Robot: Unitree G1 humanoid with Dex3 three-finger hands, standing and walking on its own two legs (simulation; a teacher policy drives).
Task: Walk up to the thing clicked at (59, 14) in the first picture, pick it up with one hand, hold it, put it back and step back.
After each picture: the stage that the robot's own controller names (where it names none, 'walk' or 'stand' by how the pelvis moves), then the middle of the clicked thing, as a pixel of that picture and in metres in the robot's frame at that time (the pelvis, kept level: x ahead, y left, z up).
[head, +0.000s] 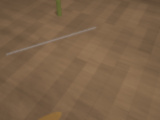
stand; (58, 7) +2.20 +0.32 -0.65
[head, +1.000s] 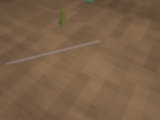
walk; (63, 18) +2.07 +0.18 -0.64
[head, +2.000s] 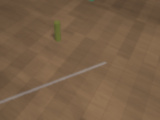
walk; (57, 31) +1.44 +0.20 -0.65
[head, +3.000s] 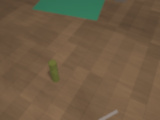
walk; (54, 71) +0.90 +0.22 -0.64
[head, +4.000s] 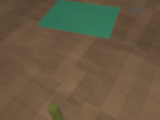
walk; (56, 114) +0.50 +0.25 -0.63
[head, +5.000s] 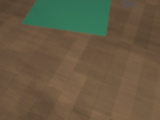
stand; out of the picture +0.31 +0.12 -0.61
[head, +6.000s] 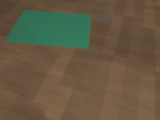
stand; out of the picture +0.29 +0.19 -0.64
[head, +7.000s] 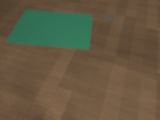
stand; out of the picture +0.27 +0.20 -0.65
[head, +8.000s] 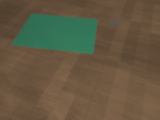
stand; out of the picture +0.26 +0.20 -0.66
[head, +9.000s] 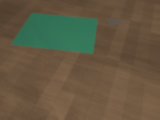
stand; out of the picture +0.26 +0.21 -0.66
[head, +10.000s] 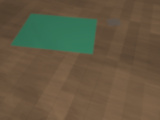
stand; out of the picture +0.26 +0.21 -0.66
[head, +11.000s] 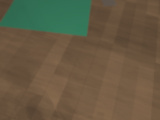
go down; out of the picture +0.27 +0.21 -0.63
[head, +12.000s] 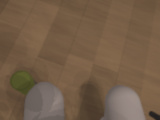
go down; (28, 86) +0.33 +0.24 -0.25
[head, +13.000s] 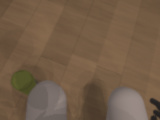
close in; (29, 86) +0.33 +0.25 -0.24
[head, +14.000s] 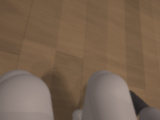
close in; out of the picture +0.29 +0.27 -0.14
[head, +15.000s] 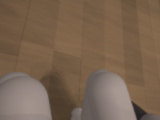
close; out of the picture +0.33 +0.28 -0.15
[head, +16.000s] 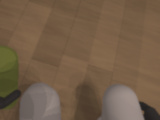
lift; (4, 84) +0.30 +0.25 -0.03
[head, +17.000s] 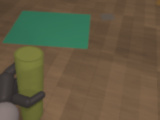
lift; (31, 88) +0.32 +0.16 +0.08
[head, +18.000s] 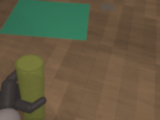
hold; (32, 93) +0.31 +0.17 +0.03
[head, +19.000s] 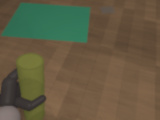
hold; (32, 91) +0.32 +0.17 +0.03
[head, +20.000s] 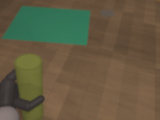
hold; (31, 92) +0.32 +0.17 +0.04
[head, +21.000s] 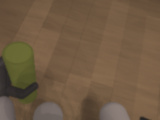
crouch; (23, 78) +0.35 +0.20 -0.04
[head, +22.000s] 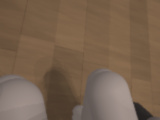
lower; out of the picture +0.34 +0.28 -0.15
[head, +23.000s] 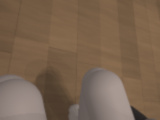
lower; out of the picture +0.34 +0.28 -0.15
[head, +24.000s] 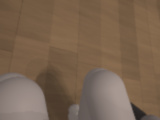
lower; out of the picture +0.34 +0.29 -0.15
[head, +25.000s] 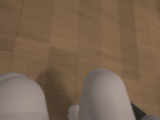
lower; out of the picture +0.33 +0.29 -0.16
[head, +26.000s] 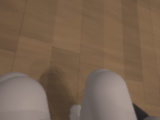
loosen; out of the picture +0.31 +0.29 -0.15
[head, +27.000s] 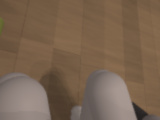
withdraw; out of the picture +0.45 +0.27 -0.23
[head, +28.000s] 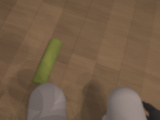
walk; (48, 62) +0.49 +0.20 -0.38
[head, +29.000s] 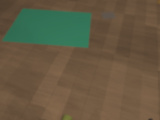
stand; out of the picture +0.40 +0.14 -0.68
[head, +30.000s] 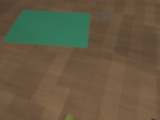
stand; out of the picture +0.41 +0.13 -0.68
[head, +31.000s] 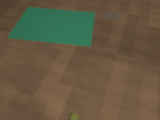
stand; out of the picture +0.40 +0.10 -0.69
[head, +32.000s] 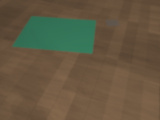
stand; out of the picture +0.40 +0.05 -0.74
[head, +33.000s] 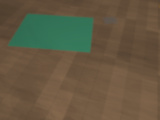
stand; out of the picture +0.35 +0.03 -0.75
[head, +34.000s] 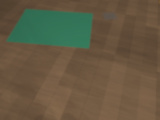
walk; out of the picture +0.35 +0.00 -0.74
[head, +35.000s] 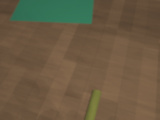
walk; (93, 106) +0.49 -0.04 -0.73
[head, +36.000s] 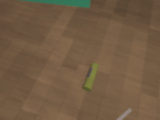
walk; (91, 76) +0.74 -0.11 -0.72
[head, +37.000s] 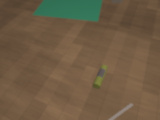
stand; (100, 76) +0.94 -0.14 -0.73
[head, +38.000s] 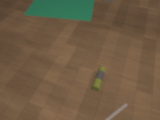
stand; (99, 78) +0.91 -0.17 -0.75
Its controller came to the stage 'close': yes
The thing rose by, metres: 0.67
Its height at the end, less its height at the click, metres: -0.09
